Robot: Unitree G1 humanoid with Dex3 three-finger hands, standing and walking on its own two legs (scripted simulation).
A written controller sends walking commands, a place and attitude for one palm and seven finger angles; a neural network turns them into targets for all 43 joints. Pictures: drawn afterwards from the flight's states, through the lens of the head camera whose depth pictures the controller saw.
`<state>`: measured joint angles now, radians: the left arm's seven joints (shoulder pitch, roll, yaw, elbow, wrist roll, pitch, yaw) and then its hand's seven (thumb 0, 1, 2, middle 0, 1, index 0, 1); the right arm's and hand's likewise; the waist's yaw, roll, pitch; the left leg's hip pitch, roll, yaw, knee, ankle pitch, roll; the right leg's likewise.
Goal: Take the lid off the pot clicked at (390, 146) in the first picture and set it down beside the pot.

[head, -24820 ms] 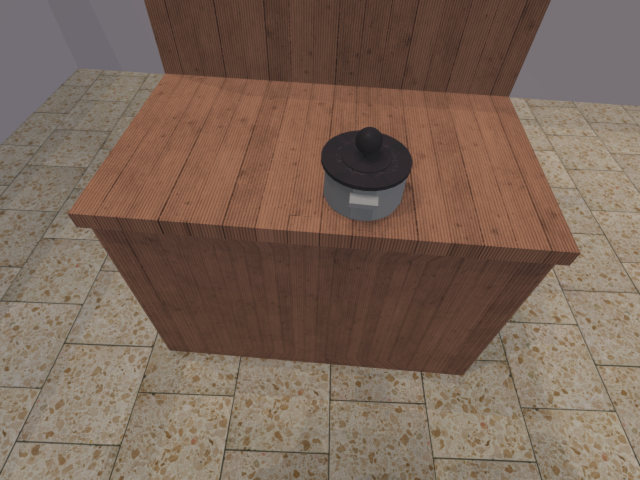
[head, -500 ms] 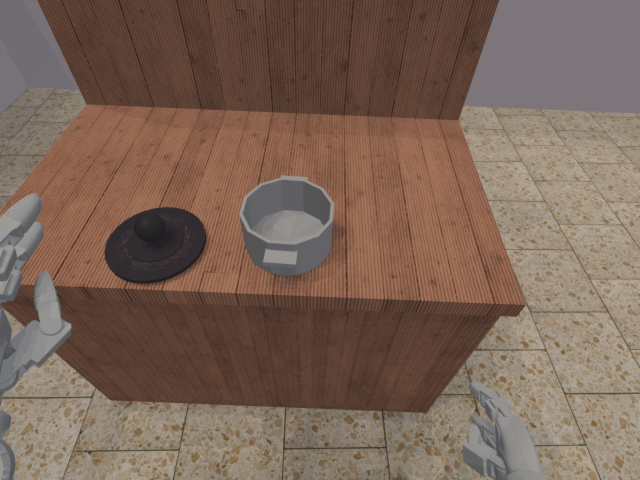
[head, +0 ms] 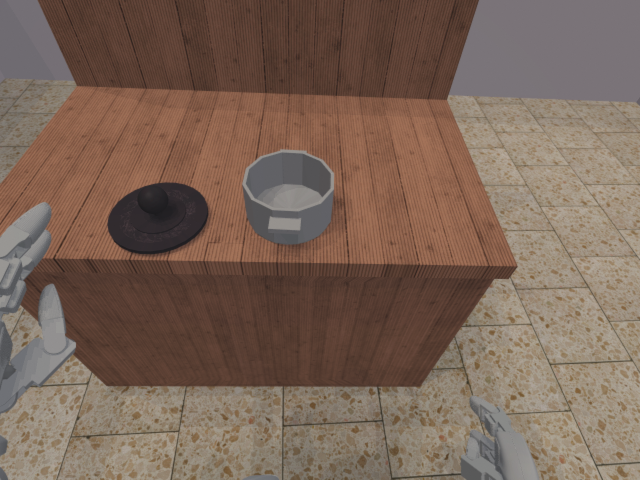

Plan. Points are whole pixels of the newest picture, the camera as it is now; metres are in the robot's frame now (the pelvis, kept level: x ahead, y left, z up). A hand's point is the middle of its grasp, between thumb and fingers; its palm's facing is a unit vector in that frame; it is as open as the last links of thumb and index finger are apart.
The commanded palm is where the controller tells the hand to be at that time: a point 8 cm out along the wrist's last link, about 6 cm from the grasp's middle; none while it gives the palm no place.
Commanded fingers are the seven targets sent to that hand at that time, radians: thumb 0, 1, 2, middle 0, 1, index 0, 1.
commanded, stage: step back with the hand held close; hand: left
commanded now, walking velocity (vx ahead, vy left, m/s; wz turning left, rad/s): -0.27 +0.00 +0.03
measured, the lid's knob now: (153, 199) +0.54 +0.32 -0.01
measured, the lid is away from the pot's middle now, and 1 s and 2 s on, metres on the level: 0.24 0.24 0.24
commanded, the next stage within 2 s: stop stepping back and stand still in 0.56 s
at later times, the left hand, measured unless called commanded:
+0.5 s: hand out of the picture +0.09 +0.22 +0.18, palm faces +0.20 -0.84 -0.50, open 7.4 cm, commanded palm +0.03 +0.28 +0.19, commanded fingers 0.00 0.90 0.90 -0.20 -0.30 -0.20 -0.30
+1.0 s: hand out of the picture -0.07 +0.26 +0.20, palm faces +0.36 -0.84 -0.41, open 7.4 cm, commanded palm -0.10 +0.30 +0.19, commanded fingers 0.00 0.90 0.90 -0.20 -0.30 -0.20 -0.30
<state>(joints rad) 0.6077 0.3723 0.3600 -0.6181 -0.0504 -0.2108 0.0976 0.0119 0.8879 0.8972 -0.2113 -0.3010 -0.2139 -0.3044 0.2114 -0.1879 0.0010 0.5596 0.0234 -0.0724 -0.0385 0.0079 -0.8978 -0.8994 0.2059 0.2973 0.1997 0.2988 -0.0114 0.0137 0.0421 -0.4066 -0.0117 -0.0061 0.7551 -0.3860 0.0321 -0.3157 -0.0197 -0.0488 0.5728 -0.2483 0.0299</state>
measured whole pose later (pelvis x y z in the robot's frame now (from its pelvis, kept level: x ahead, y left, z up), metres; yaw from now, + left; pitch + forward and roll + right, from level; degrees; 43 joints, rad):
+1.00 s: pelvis -0.24 +0.03 +0.01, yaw -2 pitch -2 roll -1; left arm 0.64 0.43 0.36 -0.62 -0.05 -0.22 0.12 0.01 0.88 0.90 -0.22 -0.30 -0.22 -0.31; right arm 0.27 -0.19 0.01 0.63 0.02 -0.08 -0.04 0.01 -0.90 -0.90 0.21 0.30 0.20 0.30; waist 0.02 -0.02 -0.08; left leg -0.42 -0.01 0.00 0.90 -0.41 0.03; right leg -0.31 -0.01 -0.04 0.56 -0.30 -0.02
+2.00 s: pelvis -0.26 +0.01 +0.01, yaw +6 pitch +3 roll +0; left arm 0.31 0.19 0.06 0.90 0.03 0.01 0.03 -0.04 0.94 0.90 -0.20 -0.30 -0.21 -0.30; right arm 0.32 -0.19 -0.07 0.90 -0.01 0.02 -0.01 0.01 -0.90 -0.90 0.20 0.30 0.19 0.30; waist -0.02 -0.01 0.02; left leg -0.42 0.01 0.01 0.86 -0.41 0.02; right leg -0.29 0.02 -0.03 0.53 -0.29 -0.04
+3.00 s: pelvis -0.24 +0.03 +0.01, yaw +4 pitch -1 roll -1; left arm 0.27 0.15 0.02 1.10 0.01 0.01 0.04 0.01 0.92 0.90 -0.20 -0.30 -0.20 -0.30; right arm 0.33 -0.10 -0.03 1.10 0.00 0.00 -0.04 0.00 -0.90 -0.90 0.20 0.30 0.20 0.30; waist -0.02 -0.01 0.05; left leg -0.14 0.00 0.04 0.47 -0.31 0.02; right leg -0.15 0.01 0.02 0.46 -0.29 0.00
